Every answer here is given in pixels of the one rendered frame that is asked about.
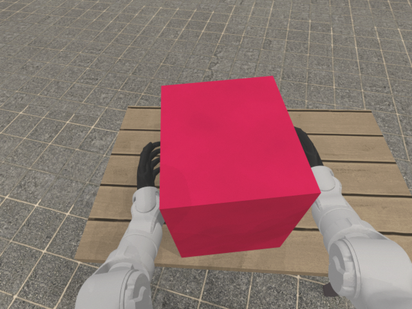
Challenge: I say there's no carton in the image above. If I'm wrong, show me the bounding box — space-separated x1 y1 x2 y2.
160 76 321 258

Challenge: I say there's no right robot hand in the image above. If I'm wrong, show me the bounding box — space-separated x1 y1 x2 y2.
294 127 324 167

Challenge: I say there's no right robot forearm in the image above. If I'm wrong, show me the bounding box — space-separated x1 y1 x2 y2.
311 165 412 268

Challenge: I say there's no left robot upper arm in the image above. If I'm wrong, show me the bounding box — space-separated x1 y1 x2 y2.
76 269 153 309

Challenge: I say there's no left robot hand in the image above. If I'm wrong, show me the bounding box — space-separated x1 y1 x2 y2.
137 142 160 190

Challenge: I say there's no left robot forearm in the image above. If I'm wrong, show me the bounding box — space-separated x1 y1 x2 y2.
75 187 165 309

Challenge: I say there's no right robot upper arm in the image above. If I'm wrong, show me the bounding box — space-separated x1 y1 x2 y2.
328 238 412 309

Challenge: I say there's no table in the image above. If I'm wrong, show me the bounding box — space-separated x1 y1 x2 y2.
74 106 412 297

